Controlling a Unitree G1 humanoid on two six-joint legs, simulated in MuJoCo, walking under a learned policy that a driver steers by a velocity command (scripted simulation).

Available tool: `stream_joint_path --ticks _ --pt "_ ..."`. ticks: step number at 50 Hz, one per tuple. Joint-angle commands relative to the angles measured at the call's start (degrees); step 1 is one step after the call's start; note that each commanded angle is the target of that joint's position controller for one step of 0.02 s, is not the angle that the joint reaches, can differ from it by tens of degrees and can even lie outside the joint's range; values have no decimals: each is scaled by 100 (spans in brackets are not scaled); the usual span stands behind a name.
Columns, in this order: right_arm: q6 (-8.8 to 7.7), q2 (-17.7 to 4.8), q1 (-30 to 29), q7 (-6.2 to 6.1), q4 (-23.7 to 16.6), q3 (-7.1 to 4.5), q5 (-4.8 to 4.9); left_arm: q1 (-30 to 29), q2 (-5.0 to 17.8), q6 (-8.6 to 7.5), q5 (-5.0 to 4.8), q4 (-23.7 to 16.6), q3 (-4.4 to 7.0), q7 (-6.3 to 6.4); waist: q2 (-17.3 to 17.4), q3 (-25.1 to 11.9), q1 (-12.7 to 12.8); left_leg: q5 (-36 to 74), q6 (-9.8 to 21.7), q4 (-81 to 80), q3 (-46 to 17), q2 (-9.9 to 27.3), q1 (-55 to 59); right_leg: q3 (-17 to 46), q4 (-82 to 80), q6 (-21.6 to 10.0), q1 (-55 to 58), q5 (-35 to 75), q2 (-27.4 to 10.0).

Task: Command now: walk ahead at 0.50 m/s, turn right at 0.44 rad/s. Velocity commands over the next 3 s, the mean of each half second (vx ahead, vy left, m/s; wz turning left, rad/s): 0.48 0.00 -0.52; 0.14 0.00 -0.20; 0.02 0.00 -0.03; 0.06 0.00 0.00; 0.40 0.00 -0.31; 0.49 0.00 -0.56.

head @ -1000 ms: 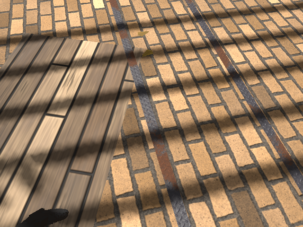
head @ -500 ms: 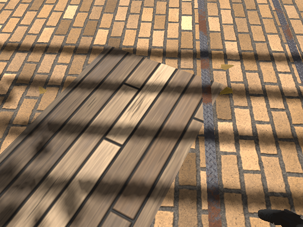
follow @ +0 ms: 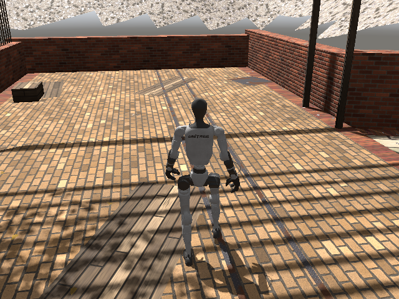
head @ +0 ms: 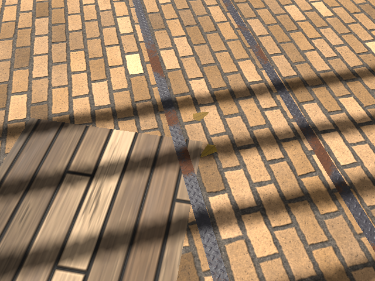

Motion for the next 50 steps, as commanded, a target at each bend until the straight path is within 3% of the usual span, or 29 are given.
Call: stream_joint_path --ticks 1,4,5,6,7,8,9,10,11,13,15,21,25,28,29,30,31,32,33,35,36,38,40,43,45,46,47,48,50 --pt "66 -979 104 -57 -157 -239 66 -847 284 -89 -8 -755 35 -127 466 483 -82 2683 695 -16 -338 1866 243 -220 -288 -171 -385 -436 51" --pt "214 -1196 -41 -147 -215 -296 84 -461 511 -56 -1 -867 161 -198 784 19 275 5343 481 1109 -57 1872 496 -734 -305 -465 529 -1341 521" --pt "270 -1236 -99 -188 -246 -303 75 192 721 -40 -9 -743 288 -183 806 -370 650 5973 373 2030 78 1764 340 -852 -428 -619 1411 -1380 766" --pt "276 -1189 -138 -229 -308 -269 76 1122 1062 -19 -22 -534 478 -102 627 -857 1132 5477 164 3336 195 1542 -459 -596 -748 -865 2938 -1024 814" --pt "152 -674 257 -188 -572 -88 -70 1765 1765 29 9 -453 673 20 -533 -1592 1080 2453 -172 5526 214 932 -2770 1772 -695 -1674 5293 -991 -627" --pt "-87 -404 281 -70 -677 55 -90 1682 1717 -12 -39 -567 602 19 -925 -2345 870 -1717 -324 6868 -939 -72 -4311 4556 -1716 -2469 6337 -1602 -1562" --pt "-256 -882 -376 33 -809 -83 142 1682 1282 -34 18 -562 473 18 -429 -1951 1163 -1425 -181 7055 -1573 320 -4936 3950 -1935 -2113 6130 -1785 -1367" --pt "-335 -868 -715 59 -947 -58 235 1414 1075 -55 26 -569 417 33 -164 -1202 1037 -945 -77 6691 -1460 558 -5036 3094 -1971 -1869 5317 -1518 -1133" --pt "-349 -801 -772 25 -931 -55 130 1024 946 -57 19 -635 372 37 291 -689 750 -607 -93 6104 -1402 778 -4780 2484 -2059 -1689 4380 -999 -877" --pt "-214 -844 -622 -9 -894 -130 -20 557 737 -57 103 -827 298 69 116 -359 369 -276 -216 5508 -1391 978 -4028 1938 -2340 -1603 3222 -269 -555" --pt "-94 -697 -504 -25 -898 -114 -70 512 831 -85 80 -834 332 111 61 -300 248 -86 -418 5101 -1269 949 -3798 1653 -2492 -1673 2690 169 -439" --pt "-92 -399 -1754 -2 -1233 18 -57 946 1054 -10 -1 -644 412 277 -151 -13 680 1918 -629 2563 -1117 471 -3304 1083 -2315 -1203 2144 -200 76" --pt "-157 -640 -1855 89 -1296 -78 -24 1251 997 134 -21 -486 418 354 -348 -270 715 2061 -474 1854 -1258 208 -2926 1511 -1530 -909 2771 202 -91" --pt "-226 -752 -1239 101 -1144 -163 -121 958 770 172 21 -575 359 399 -410 -503 325 2350 -110 1311 -1173 300 -2152 1644 -557 -573 3045 527 46" --pt "-261 -986 -896 70 -1157 -203 -236 1009 510 147 93 -682 271 390 -42 -1032 220 3852 158 1474 -1581 919 -1117 1414 359 -329 2742 -82 400" --pt "-214 -1256 -564 35 -1158 -238 -358 1896 213 117 124 -619 164 381 1275 -1768 448 5803 1105 1839 -3057 2317 680 989 2107 79 1380 -3123 1058" --pt "-100 -1130 -280 79 -977 -250 -136 2434 511 109 40 -536 160 347 2042 -2379 477 4756 1748 1607 -4471 2962 1163 891 3222 274 647 -4641 1089" --pt "-26 -856 -488 92 -1089 -174 -30 2098 921 185 -22 -444 270 354 1294 -1928 328 3369 1561 1332 -4267 2648 655 1030 3698 401 398 -4266 852" --pt "47 -654 -779 81 -1142 -92 -60 1505 1004 289 -23 -525 301 391 877 -1407 264 2566 1281 1213 -3645 2327 96 825 3742 468 281 -3904 698" --pt "129 -330 -1388 91 -1130 78 -121 1095 820 482 59 -615 283 436 795 -700 497 1955 1017 864 -2824 1824 -1253 692 2831 514 765 -3531 334" --pt "166 -403 -1529 98 -1080 57 -146 1155 620 532 68 -593 229 435 988 -507 608 1904 904 688 -2399 1524 -1776 449 2182 521 1240 -3396 310" --pt "201 -518 -1595 82 -1008 7 -155 1254 363 513 111 -509 149 443 1205 -555 628 2445 948 668 -1928 1299 -2044 123 1194 542 1906 -3243 370" --pt "226 -597 -1458 55 -910 -21 -95 1190 344 480 124 -463 126 430 1169 -823 543 2580 1067 751 -1941 1423 -1815 86 483 502 2279 -2691 354" --pt "310 -564 -1563 41 -849 23 2 1173 354 512 152 -366 138 382 1013 -760 659 925 895 763 -1896 1352 -2108 -71 -774 303 3050 -1529 431" --pt "298 -303 -1333 73 -717 134 -51 862 542 516 297 -540 147 385 668 -479 570 -655 309 803 -1793 1047 -2613 458 -1253 14 3397 -1126 6" --pt "285 -360 -1111 100 -705 114 -110 666 912 527 266 -591 223 409 80 -210 265 -1019 41 929 -1428 637 -2665 679 -1234 -215 2971 -1680 -200" --pt "294 -357 -1231 86 -680 110 -118 660 740 499 242 -490 215 381 -216 -76 329 -671 -126 1121 -1120 448 -2186 607 -1384 -283 2256 -2802 -55" --pt "303 -385 -1325 64 -666 104 -105 603 515 445 267 -493 154 363 -213 77 369 -394 -159 1281 -1110 442 -1972 566 -1510 -205 1969 -3057 40" --pt "330 -347 -1232 19 -563 105 -81 531 407 335 267 -480 115 353 -271 119 329 14 -70 1418 -1121 480 -1838 495 -1472 -31 1930 -2524 94"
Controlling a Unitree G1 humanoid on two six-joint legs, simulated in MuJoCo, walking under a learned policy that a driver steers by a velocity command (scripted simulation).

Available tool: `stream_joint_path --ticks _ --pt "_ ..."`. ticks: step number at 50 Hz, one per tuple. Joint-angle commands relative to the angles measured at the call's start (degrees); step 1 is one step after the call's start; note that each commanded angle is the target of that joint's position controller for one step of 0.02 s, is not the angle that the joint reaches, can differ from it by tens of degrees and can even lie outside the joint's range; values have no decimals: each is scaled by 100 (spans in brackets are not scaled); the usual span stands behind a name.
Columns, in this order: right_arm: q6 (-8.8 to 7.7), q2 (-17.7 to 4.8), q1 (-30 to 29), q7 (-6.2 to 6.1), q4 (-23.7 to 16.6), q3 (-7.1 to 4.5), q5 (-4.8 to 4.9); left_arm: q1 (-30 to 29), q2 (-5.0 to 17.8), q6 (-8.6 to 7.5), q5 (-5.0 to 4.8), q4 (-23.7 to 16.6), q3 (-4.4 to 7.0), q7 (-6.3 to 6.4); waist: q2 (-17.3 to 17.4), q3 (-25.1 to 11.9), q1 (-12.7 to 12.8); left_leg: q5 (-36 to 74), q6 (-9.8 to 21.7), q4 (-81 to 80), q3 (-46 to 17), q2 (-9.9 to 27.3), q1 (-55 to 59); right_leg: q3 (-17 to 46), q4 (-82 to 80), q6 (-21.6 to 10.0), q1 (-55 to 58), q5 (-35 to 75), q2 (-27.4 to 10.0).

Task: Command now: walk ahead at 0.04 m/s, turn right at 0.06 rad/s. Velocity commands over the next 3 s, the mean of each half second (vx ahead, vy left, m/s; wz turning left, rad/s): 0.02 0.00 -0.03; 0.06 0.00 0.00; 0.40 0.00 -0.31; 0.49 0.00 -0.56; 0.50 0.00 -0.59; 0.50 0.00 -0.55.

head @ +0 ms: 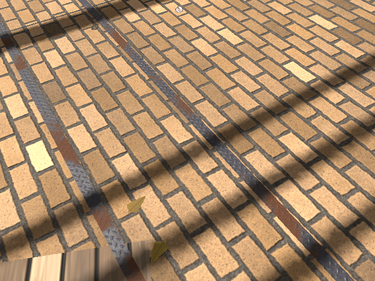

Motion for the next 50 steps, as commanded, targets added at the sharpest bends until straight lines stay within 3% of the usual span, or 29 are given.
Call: stream_joint_path --ticks 1,6,14,28,41,42,44,45,47,50 --pt "-59 -600 -142 -57 -268 -151 -1 -49 564 -208 -10 -299 141 2 -533 -18 2 -307 93 -372 -329 285 283 325 -819 -271 -332 -72 -263" --pt "-72 -573 -160 -55 -79 -154 42 113 588 -251 -64 -246 148 28 -223 -250 65 456 107 -212 -322 316 447 245 -534 -261 -10 838 -204" --pt "24 -624 -202 -122 286 -178 81 171 514 -234 -84 -102 145 39 -50 -283 51 840 86 -121 -346 352 665 150 -499 -249 103 1252 -121" --pt "143 -624 -316 -241 960 -214 101 275 436 -265 -98 509 146 89 -69 -102 20 647 60 -278 -351 340 771 6 -730 -201 146 1066 -35" --pt "171 -545 -167 -301 1400 -210 106 433 342 -284 -109 1185 80 123 -47 65 13 304 49 -453 -319 287 733 -94 -927 -188 76 660 19" --pt "178 -492 -53 -306 1474 -199 108 560 292 -277 -115 1292 69 126 -53 -49 20 -337 63 -472 -254 219 765 -153 -971 -211 114 53 76" --pt "185 -613 36 -328 1505 -252 179 562 459 -256 -168 1316 123 155 -107 245 31 -2238 186 -329 -161 68 367 -105 -957 -411 -215 -1768 127" --pt "146 -625 8 -329 1467 -258 186 562 487 -276 -188 1287 130 166 -107 483 57 -2776 257 -306 -238 105 74 33 -1027 -529 -415 -2368 43" --pt "-25 -515 -36 -291 1383 -245 217 755 528 -401 -254 1336 149 150 -273 720 133 -2693 308 -78 -287 156 -283 518 -1244 -773 -423 -2693 -285" --pt "-288 -237 -202 -150 1247 -207 259 1079 865 -544 -308 1477 275 77 -1102 694 229 -1334 222 1107 192 -29 -826 2001 -2043 -1330 187 -2909 -1284"
Over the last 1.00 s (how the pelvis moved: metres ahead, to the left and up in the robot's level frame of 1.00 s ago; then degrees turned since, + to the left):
0.42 -0.05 -0.01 -22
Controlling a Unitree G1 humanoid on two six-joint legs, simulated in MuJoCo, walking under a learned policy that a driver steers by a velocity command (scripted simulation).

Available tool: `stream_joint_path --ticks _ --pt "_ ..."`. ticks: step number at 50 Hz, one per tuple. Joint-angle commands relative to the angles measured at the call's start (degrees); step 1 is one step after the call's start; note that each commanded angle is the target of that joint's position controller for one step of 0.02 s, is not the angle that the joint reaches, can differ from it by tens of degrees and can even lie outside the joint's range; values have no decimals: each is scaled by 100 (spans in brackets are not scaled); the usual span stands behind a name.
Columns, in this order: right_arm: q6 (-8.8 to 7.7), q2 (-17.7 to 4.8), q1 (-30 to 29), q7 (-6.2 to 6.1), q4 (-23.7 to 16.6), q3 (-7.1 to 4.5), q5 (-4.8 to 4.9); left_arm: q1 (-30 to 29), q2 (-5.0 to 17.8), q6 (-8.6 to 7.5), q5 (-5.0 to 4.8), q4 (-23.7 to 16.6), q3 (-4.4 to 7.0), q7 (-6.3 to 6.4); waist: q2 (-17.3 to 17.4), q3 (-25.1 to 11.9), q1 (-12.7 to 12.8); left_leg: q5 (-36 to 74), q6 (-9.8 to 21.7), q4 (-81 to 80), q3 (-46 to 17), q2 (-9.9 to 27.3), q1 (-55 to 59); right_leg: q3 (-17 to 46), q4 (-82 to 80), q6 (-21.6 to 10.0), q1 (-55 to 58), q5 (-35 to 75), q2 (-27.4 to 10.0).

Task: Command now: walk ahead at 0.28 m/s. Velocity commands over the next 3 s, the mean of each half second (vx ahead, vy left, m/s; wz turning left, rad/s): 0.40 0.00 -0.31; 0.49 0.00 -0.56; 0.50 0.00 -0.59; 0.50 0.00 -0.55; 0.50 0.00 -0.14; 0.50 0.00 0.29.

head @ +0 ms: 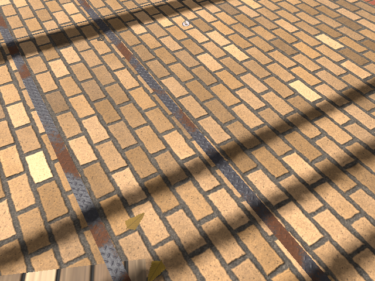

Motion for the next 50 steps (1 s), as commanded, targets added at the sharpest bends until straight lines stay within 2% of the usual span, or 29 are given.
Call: stream_joint_path --ticks 1,2,3,4,5,6,7,8,10,11,12,16,21,24,26,27,28,29,30,31,32,33,34,35,38,41,45,48,50 --pt "-317 -285 -524 121 -438 -38 54 264 1034 -161 -58 -120 244 -38 -1036 961 84 72 176 480 217 2 -882 2341 -2108 -1124 -499 -2130 -1568" --pt "-362 -253 -332 152 -402 -31 85 53 999 -173 -63 -187 224 -58 -996 1006 -86 -15 288 146 226 18 -554 2201 -2028 -1069 -709 -1925 -1524" --pt "-401 -247 93 155 -262 -45 102 -244 930 -165 -90 -280 190 -86 -893 1010 -353 62 351 -585 247 -38 279 1858 -1775 -891 -1159 -1570 -1232" --pt "-425 -416 722 141 -26 -116 69 -592 845 -158 -100 -418 160 -101 -626 903 -623 457 339 -1043 15 40 1230 1368 -1218 -649 -1659 -825 -822" --pt "-451 -933 1552 120 206 -272 22 -947 524 -206 -112 -623 79 -103 455 694 -915 -86 605 -1675 -1293 815 2212 352 391 -241 -2593 53 -97" --pt "-486 -1566 2315 170 330 -428 -20 -965 374 -320 -111 -844 46 -78 1781 248 -1051 -106 1283 -2475 -3495 2084 2982 -52 2233 -18 -3430 -437 389" --pt "-547 -1040 2038 162 253 -262 -139 -882 637 -392 -196 -767 125 -86 1018 341 -805 240 1389 -2460 -3778 2377 2858 670 3422 -113 -3844 -791 243" --pt "-586 -698 1642 151 81 -164 -132 -626 603 -411 -255 -644 129 -142 645 540 -533 612 1160 -2395 -3066 2228 2705 892 3818 -278 -4015 -317 25" --pt "-577 -518 1123 180 -103 -82 -83 -648 523 -391 -200 -559 154 -188 443 715 -297 1401 707 -2523 -1771 1840 2425 822 3529 -435 -4048 630 -298" --pt "-545 -336 1080 179 -126 -19 -113 -752 556 -349 -156 -566 195 -218 510 671 -269 1959 499 -2552 -1123 1568 2275 654 3297 -433 -3818 916 -406" --pt "-518 -289 1160 164 -122 3 -158 -761 453 -296 -139 -564 187 -268 594 576 -260 2332 425 -2572 -744 1424 2146 485 3197 -388 -3606 1123 -419" --pt "-461 -635 1113 28 -224 -12 -230 -1568 152 -175 -95 -991 66 -363 376 825 -280 2832 524 -2927 50 1347 1551 81 2119 -119 -3513 1795 -449" --pt "-410 -880 1378 -40 -271 -54 -113 -2487 196 -160 -53 -1504 -28 -545 389 979 -383 3259 483 -2979 774 1460 1509 -553 803 -251 -2844 2289 -358" --pt "-326 -1080 1284 -57 -378 -113 -81 -2350 455 -155 -44 -1639 88 -649 598 612 -19 5999 344 -2032 1120 1606 2060 -906 605 -589 -2136 1813 32" --pt "-213 -1253 1073 -97 -550 -172 -112 -1175 906 -118 -72 -1398 332 -677 777 -170 680 7306 221 -294 1213 1590 1927 -1031 502 -893 -570 1590 438" --pt "-215 -1262 987 -97 -670 -164 -113 -276 1265 -65 -84 -1164 537 -593 583 -602 1144 6524 43 1099 1220 1360 1028 -635 180 -1111 936 1646 431" --pt "-310 -696 1180 -26 -859 -13 -317 205 1691 22 -100 -1013 612 -434 -868 -1068 877 1529 -150 3240 1183 666 -644 1447 98 -1468 2371 1473 -852" --pt "-566 -279 1526 91 -1157 129 -104 81 1843 -64 24 -1232 570 -458 -1403 -2100 472 -992 -249 4825 -80 -311 -2258 4897 -1266 -2646 3529 4 -2083" --pt "-779 -893 590 143 -1356 -45 117 22 1366 -134 52 -1162 470 -460 -618 -1442 775 -521 -73 4972 -691 34 -2889 4467 -1768 -2192 3057 -107 -1827" --pt "-855 -978 253 139 -1552 -73 194 -361 1170 -215 29 -1192 410 -459 -408 -665 558 112 50 4553 -571 286 -3002 3501 -1821 -1910 2165 364 -1607" --pt "-847 -942 269 72 -1476 -94 96 -874 1042 -279 21 -1324 359 -488 221 -319 213 511 24 4082 -566 550 -2584 2809 -1871 -1712 1207 1073 -1318" --pt "-772 -977 409 28 -1442 -160 0 -1206 925 -306 51 -1429 322 -492 260 -182 -30 711 -39 3641 -585 717 -2135 2273 -1917 -1593 516 1572 -1063" --pt "-670 -978 532 34 -1466 -192 -40 -1314 863 -311 95 -1476 288 -480 111 -140 -190 789 -95 3423 -615 826 -1792 1999 -1998 -1546 88 1797 -916" --pt "-592 -916 526 30 -1537 -208 -88 -1291 871 -320 71 -1472 285 -459 24 -96 -246 820 -184 3149 -561 858 -1675 1850 -2059 -1563 -187 1995 -836" --pt "-463 -796 -104 -19 -1869 -209 -243 -917 1083 -331 43 -1401 323 -324 -111 118 -138 1480 -473 2202 -345 764 -1813 1411 -2176 -1569 -730 2333 -630" --pt "-481 -687 -908 -22 -2169 -171 -223 -493 1174 -277 21 -1329 343 -220 -232 225 166 2562 -549 763 -328 508 -1886 1291 -2071 -1325 -698 2098 -413" --pt "-560 -636 -1623 100 -2453 -113 -122 -112 1205 -213 -43 -1221 351 -174 -403 194 463 3174 -506 -431 -314 189 -1500 1503 -1851 -1118 -444 1695 -443" --pt "-644 -826 -1816 209 -2617 -144 -86 85 1156 -144 -57 -1169 341 -136 -434 127 479 2770 -398 -870 -467 88 -1512 1980 -1284 -1089 239 1772 -660" --pt "-709 -958 -1637 247 -2624 -185 -66 43 1222 -93 -22 -1205 368 -100 -606 65 326 2201 -261 -1001 -465 34 -1170 2267 -930 -1026 475 2104 -783"
Over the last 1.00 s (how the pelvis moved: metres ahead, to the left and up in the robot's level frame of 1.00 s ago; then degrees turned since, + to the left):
0.05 -0.01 0.00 1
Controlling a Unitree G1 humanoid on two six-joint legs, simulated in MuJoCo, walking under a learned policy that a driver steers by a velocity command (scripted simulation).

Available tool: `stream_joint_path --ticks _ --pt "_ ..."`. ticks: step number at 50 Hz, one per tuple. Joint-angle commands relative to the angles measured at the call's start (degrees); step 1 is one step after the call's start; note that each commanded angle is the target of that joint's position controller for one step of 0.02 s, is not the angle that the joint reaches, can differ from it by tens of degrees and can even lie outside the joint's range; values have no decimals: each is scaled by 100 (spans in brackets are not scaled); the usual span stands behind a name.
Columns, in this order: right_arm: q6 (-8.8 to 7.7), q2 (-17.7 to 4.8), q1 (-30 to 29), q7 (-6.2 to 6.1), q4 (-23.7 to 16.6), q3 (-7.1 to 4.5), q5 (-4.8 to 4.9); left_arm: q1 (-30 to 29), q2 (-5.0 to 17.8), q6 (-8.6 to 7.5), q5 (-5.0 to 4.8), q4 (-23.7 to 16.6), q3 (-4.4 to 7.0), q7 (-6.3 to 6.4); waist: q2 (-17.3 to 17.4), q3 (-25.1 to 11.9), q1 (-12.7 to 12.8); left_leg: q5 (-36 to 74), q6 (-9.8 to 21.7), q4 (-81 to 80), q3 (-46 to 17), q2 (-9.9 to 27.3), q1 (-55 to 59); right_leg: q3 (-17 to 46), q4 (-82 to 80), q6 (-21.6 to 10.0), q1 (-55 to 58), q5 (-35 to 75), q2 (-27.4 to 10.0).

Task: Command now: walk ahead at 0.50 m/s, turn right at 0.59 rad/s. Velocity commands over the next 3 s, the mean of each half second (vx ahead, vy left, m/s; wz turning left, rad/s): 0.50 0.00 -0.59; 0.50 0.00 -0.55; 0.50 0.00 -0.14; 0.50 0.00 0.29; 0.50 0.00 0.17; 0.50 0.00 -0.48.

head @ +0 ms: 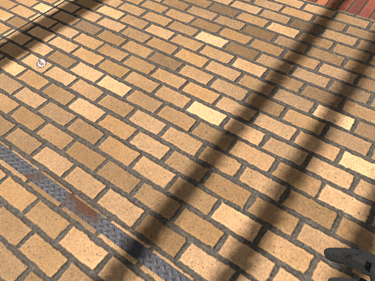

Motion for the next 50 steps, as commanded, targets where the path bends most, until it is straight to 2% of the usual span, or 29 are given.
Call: stream_joint_path --ticks 1,2,3,4,5,6,7,8,9,10,12,15,20,24,26,27,28,29,30,31,32,33,34,35,36,39,44,47,50 --pt "-188 -775 28 33 -407 -233 35 -98 839 20 22 -331 197 60 -965 -199 -454 -533 242 -293 134 -134 959 1388 171 -574 -77 2187 -1470" --pt "-218 -964 725 -6 -263 -324 -19 -202 676 16 45 -407 135 37 -908 -656 -804 -460 477 -394 88 20 2070 1188 903 -400 -299 2570 -1164" --pt "-213 -1304 1718 -63 -179 -410 -99 -229 371 -10 141 -545 13 1 -374 -1559 -1206 -709 869 -182 -786 985 3733 688 2485 -176 -1081 1866 -790" --pt "-116 -1676 2230 -53 25 -516 -131 694 2 -78 -34 -664 -104 -28 1639 -2318 -809 -1730 1860 -611 -3478 2327 5705 -17 4288 230 -3226 -1218 32" --pt "-70 -1089 2115 -30 -69 -401 -8 665 654 -83 -129 -539 -10 -3 1160 -1992 -914 -3010 1741 -914 -4032 2416 5509 94 5083 280 -3981 -1253 -518" --pt "-25 -708 1817 -56 -170 -301 9 -1 1004 -50 -105 -619 89 1 501 -1148 -1073 -2926 1427 -1028 -3044 2129 4736 -20 5250 327 -4171 -693 -726" --pt "23 -645 1495 -61 -201 -259 -35 -335 947 -21 -39 -701 100 18 46 -625 -960 -2178 1244 -1155 -2241 1857 3911 -236 5130 383 -3986 -236 -936" --pt "47 -554 1324 -56 -157 -227 -62 -539 849 -21 29 -781 115 5 33 -243 -850 -1544 1190 -1311 -1701 1613 3309 -265 4846 406 -3867 48 -1089" --pt "41 -488 1258 -56 -124 -197 -109 -496 719 4 8 -809 122 -29 195 -127 -703 -1196 1109 -1474 -1236 1423 2923 -297 4669 397 -3600 208 -1245" --pt "24 -468 1245 -45 -83 -204 -96 -431 577 39 -30 -824 104 -48 326 -86 -649 -1027 1106 -1631 -908 1314 2722 -398 4546 402 -3461 285 -1309" --pt "-27 -536 1289 -22 7 -245 -32 -510 381 107 -33 -933 67 -68 314 -24 -611 -577 1217 -1828 -454 1315 2579 -499 4335 438 -3546 419 -1401" --pt "-31 -749 1369 -31 111 -328 -35 -829 329 127 8 -1144 44 -93 170 13 -628 85 1308 -1946 72 1387 2702 -507 3684 518 -3833 1013 -1472" --pt "76 -949 1558 -90 232 -369 -3 -1687 220 42 14 -1394 -27 -274 83 193 -925 356 1079 -1931 990 1239 2915 -949 2075 435 -3521 2264 -1347" --pt "211 -1142 1849 -104 373 -421 100 -2233 265 44 -18 -1694 -26 -411 106 384 -1024 728 949 -1702 1259 1486 3529 -1239 1436 230 -3500 1858 -1216" --pt "292 -1294 1822 -131 368 -462 137 -2130 422 65 4 -1767 52 -449 254 210 -827 2289 835 -1134 1472 1531 3765 -1519 1287 12 -3029 1259 -927" --pt "336 -1392 1810 -158 353 -489 153 -1837 568 88 20 -1733 131 -445 371 -32 -618 3275 779 -566 1575 1515 3811 -1682 1273 -119 -2531 956 -702" --pt "387 -1429 1741 -187 325 -494 168 -1105 789 104 12 -1560 268 -425 342 -426 -181 3805 675 422 1722 1402 3622 -1793 1013 -302 -1559 1021 -446" --pt "390 -1305 1740 -223 270 -434 143 -68 1147 139 2 -1279 469 -336 135 -935 324 3206 457 1825 1821 1188 2702 -1534 736 -545 92 1332 -387" --pt "322 -615 2027 -190 45 -217 -127 345 1726 178 -32 -1171 586 -206 -1198 -1386 85 -1203 171 3830 1785 600 532 731 727 -1108 1978 1403 -1777" --pt "86 -489 2059 -112 -241 -90 -54 259 1894 72 -2 -1406 539 -246 -1646 -2393 -126 -3798 41 5229 467 -327 -974 3817 -306 -2114 2973 274 -2770" --pt "-65 -1002 1334 -36 -373 -221 181 245 1372 2 43 -1353 398 -283 -883 -1923 191 -3280 131 5361 -55 18 -1630 3212 -601 -1733 2733 233 -2589" --pt "-139 -984 1129 -13 -452 -195 235 11 1154 -48 35 -1309 327 -283 -778 -1173 38 -2752 236 4950 45 233 -1687 2344 -623 -1510 1925 587 -2364" --pt "-150 -925 1164 -62 -351 -192 102 -421 1004 -64 24 -1363 270 -275 -279 -763 -272 -2352 212 4443 42 471 -1287 1733 -643 -1293 995 1108 -2089" --pt "-103 -992 1238 -89 -311 -243 -18 -745 843 -69 59 -1442 212 -263 -343 -537 -496 -2132 154 4029 34 607 -858 1318 -733 -1205 300 1713 -1900" --pt "-25 -991 1339 -73 -303 -261 -50 -910 792 -68 110 -1504 184 -242 -459 -459 -657 -1989 101 3884 28 661 -529 1138 -879 -1196 -145 1989 -1776" --pt "127 -762 1266 -83 -351 -215 -119 -841 903 -113 95 -1386 215 -151 -451 -333 -723 -1589 -148 3237 199 564 -312 683 -1033 -1259 -812 2689 -1590" --pt "109 -451 186 -23 -623 -76 -80 -427 989 -47 28 -1135 229 -18 -648 -105 -305 151 -248 1068 290 177 23 246 -928 -856 -1081 1983 -1188" --pt "34 -523 -169 84 -707 -77 5 -69 961 -48 11 -919 201 -17 -719 -44 -91 518 -143 508 261 89 268 476 -781 -795 -811 1594 -1419" --pt "-16 -709 -163 140 -773 -149 9 59 939 -16 26 -784 188 -13 -842 22 -144 -99 120 183 208 71 248 869 -385 -697 -186 1745 -1725"
Over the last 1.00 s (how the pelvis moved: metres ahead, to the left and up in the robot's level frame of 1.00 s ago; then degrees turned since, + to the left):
0.48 -0.10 0.00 -29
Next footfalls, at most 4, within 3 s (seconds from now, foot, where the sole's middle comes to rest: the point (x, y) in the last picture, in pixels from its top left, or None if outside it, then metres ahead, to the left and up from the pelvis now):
0.06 left None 0.21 0.13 -0.77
0.58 right None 0.43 -0.19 -0.77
1.06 left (260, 204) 0.77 -0.14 -0.77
1.60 right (353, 193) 0.85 -0.51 -0.77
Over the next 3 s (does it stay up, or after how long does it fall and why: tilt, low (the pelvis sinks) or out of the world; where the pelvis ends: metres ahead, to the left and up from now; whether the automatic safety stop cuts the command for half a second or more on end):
stays up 1.48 -0.69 0.01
